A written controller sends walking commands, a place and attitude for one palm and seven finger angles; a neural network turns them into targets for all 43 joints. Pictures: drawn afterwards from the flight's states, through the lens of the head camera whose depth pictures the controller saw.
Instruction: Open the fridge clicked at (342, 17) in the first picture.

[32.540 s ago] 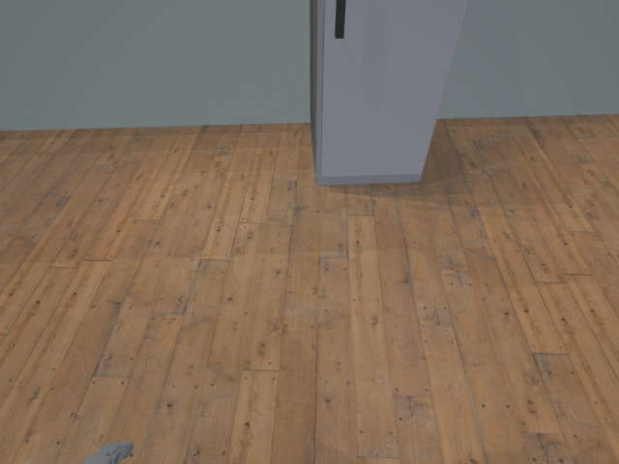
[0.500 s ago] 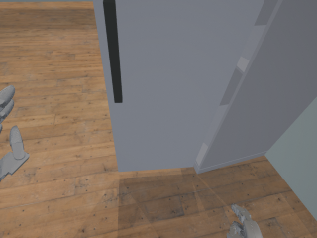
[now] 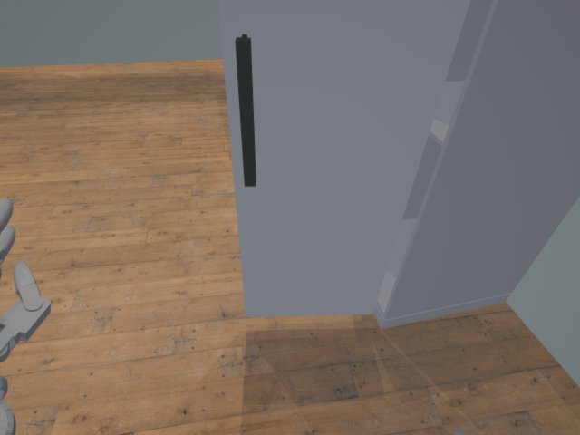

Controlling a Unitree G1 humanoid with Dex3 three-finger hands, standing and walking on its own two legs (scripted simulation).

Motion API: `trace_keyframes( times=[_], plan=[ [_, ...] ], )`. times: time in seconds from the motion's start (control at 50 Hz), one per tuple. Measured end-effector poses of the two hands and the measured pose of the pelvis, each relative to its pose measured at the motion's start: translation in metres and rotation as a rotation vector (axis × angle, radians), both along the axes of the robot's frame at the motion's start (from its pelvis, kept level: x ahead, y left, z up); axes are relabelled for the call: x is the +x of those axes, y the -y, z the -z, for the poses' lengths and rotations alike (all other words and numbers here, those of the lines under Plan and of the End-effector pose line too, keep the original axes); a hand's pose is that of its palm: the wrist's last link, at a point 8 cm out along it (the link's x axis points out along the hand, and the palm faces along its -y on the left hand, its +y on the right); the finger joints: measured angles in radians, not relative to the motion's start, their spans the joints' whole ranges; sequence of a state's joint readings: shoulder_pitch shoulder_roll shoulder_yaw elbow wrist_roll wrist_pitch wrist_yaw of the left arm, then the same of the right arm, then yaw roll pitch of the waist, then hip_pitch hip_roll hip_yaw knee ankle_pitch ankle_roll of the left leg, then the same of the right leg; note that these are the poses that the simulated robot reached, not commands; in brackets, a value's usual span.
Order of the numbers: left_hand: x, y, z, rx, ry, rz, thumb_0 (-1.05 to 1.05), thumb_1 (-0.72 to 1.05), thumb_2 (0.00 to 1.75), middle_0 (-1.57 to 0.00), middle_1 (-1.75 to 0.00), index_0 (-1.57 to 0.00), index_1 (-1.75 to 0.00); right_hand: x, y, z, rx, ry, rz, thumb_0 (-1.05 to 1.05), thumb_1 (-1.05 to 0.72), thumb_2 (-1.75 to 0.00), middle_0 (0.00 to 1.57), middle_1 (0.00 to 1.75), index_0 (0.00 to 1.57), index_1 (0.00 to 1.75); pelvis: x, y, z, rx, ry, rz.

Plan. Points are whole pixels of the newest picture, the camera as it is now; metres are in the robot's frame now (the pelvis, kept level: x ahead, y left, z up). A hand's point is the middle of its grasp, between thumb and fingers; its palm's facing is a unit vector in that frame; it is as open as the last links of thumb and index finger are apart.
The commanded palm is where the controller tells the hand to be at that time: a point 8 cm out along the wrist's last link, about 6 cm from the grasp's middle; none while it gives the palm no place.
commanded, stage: stop stepping back and stand still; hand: left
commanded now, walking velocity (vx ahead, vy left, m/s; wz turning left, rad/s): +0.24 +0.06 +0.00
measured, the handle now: (247, 116) +0.73 +0.18 +0.14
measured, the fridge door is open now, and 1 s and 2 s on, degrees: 79 79 79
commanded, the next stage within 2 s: let the arm hang, fingers relaxed in 0.34 s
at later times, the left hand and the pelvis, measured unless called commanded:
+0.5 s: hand (57, 342) +0.18 +0.29 +0.10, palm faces +0.41 -0.77 -0.49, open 7.4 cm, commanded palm none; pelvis -0.02 +0.02 -0.02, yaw +4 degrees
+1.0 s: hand out of the picture -0.03 +0.23 -0.17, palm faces +0.11 -0.96 -0.24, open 7.2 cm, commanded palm none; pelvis -0.01 +0.03 +0.00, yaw +5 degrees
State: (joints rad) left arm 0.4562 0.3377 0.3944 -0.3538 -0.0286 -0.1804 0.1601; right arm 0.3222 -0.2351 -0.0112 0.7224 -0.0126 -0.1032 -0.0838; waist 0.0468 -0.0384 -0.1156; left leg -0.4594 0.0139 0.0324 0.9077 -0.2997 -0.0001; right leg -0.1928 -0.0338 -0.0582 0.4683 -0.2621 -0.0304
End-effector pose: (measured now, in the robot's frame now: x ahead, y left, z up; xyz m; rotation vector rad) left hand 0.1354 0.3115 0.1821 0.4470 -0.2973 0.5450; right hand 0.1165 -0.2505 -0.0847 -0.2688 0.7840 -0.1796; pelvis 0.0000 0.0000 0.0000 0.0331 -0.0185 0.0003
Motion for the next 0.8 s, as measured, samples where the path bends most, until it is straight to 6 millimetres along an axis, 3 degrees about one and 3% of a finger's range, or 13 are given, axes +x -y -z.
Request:
trace_keyframes(
  times=[0.08,0.14,0.24,0.32,0.38,0.44,0.48,0.56,0.62,0.66,0.7,0.72,0.8],
  plan=[
    [0.006,-0.001,0.019,-0.048,-0.034,0.032,0.02,0.89,0.9,-0.21,-0.3,-0.21,-0.3,-0.004,-0.004,-0.001,-0.03,0.046,0.009,0.01,-0.9,-0.9,0.2,0.3,0.21,0.3,-0.009,-0.011,0.006,-0.01,-0.004,-0.025],
    [0.005,-0.004,0.023,-0.008,-0.037,0.085,0.02,0.89,0.9,-0.21,-0.3,-0.21,-0.3,-0.004,-0.013,-0.001,-0.039,0.082,0.021,0.01,-0.9,-0.9,0.2,0.3,0.21,0.3,-0.017,-0.019,0.015,-0.011,0.004,-0.024],
    [0.001,-0.007,-0.004,0.138,-0.015,0.11,0.02,0.89,0.9,-0.21,-0.3,-0.21,-0.3,-0.009,-0.035,-0.004,0.035,0.117,0.015,0.01,-0.9,-0.9,0.2,0.3,0.2,0.3,-0.022,-0.016,0.013,-0.011,0.015,-0.012],
    [-0.004,-0.002,-0.022,0.215,0.008,0.089,0.02,0.89,0.9,-0.21,-0.3,-0.21,-0.3,-0.009,-0.046,0.011,0.098,0.087,-0.026,0.01,-0.9,-0.9,0.2,0.3,0.21,0.3,-0.02,-0.011,0.016,-0.026,0.012,-0.016],
    [-0.006,-0.001,-0.014,0.215,-0.028,0.073,0.02,0.89,0.9,-0.21,-0.3,-0.21,-0.3,-0.007,-0.044,0.028,0.116,0.036,-0.039,0.01,-0.9,-0.9,0.2,0.3,0.21,0.3,-0.02,-0.01,0.021,-0.039,0.017,-0.02],
    [-0.007,-0.005,0.002,0.138,-0.088,0.052,0.01,0.89,0.9,-0.21,-0.3,-0.21,-0.3,-0.006,-0.039,0.031,0.109,-0.015,-0.039,0.01,-0.9,-0.9,0.2,0.3,0.21,0.3,-0.017,-0.014,0.017,-0.029,0.023,-0.02],
    [0.0,-0.013,0.033,0.076,-0.21,0.039,0.01,0.89,0.9,-0.21,-0.3,-0.21,-0.3,-0.005,-0.036,0.034,0.118,-0.053,-0.059,0.01,-0.9,-0.9,0.2,0.3,0.21,0.3,-0.016,-0.017,0.015,-0.024,0.015,-0.054],
    [0.009,-0.017,0.154,-0.209,-0.622,0.022,0.01,0.9,0.9,-0.2,-0.3,-0.2,-0.3,-0.007,-0.034,0.053,0.102,-0.149,-0.084,0.01,-0.9,-0.9,0.2,0.3,0.2,0.3,-0.018,-0.026,0.025,-0.033,0.023,-0.107],
    [-0.014,0.007,0.252,-0.384,-0.957,0.051,0.01,0.91,0.9,-0.2,-0.3,-0.2,-0.3,-0.017,-0.035,0.066,0.08,-0.206,-0.081,0.01,-0.91,-0.9,0.2,0.3,0.2,0.3,-0.021,-0.029,0.036,-0.026,0.018,-0.096],
    [-0.043,0.033,0.299,-0.486,-1.165,0.073,0.01,0.91,0.9,-0.2,-0.3,-0.2,-0.3,-0.029,-0.034,0.068,0.072,-0.25,-0.072,0.01,-0.91,-0.9,0.2,0.3,0.2,0.3,-0.022,-0.025,0.036,-0.006,0.015,-0.087],
    [-0.077,0.061,0.328,-0.583,-1.322,0.087,0.01,0.91,0.9,-0.2,-0.3,-0.2,-0.3,-0.041,-0.032,0.069,0.063,-0.307,-0.069,0.0,-0.91,-0.9,0.2,0.3,0.2,0.3,-0.022,-0.021,0.034,-0.005,0.017,-0.094],
    [-0.091,0.068,0.333,-0.637,-1.339,0.052,0.0,0.94,0.9,-0.2,-0.3,-0.2,-0.3,-0.047,-0.03,0.069,0.061,-0.342,-0.067,0.0,-0.91,-0.9,0.2,0.3,0.2,0.3,-0.021,-0.019,0.032,-0.012,0.016,-0.102],
    [-0.135,0.06,0.332,-0.677,-1.409,-0.052,-0.03,1.01,0.9,-0.21,-0.3,-0.21,-0.3,-0.067,-0.029,0.065,0.061,-0.479,-0.052,0.0,-0.91,-0.9,0.2,0.3,0.2,0.3,-0.016,-0.013,0.019,-0.025,-0.001,-0.114]
  ],
)
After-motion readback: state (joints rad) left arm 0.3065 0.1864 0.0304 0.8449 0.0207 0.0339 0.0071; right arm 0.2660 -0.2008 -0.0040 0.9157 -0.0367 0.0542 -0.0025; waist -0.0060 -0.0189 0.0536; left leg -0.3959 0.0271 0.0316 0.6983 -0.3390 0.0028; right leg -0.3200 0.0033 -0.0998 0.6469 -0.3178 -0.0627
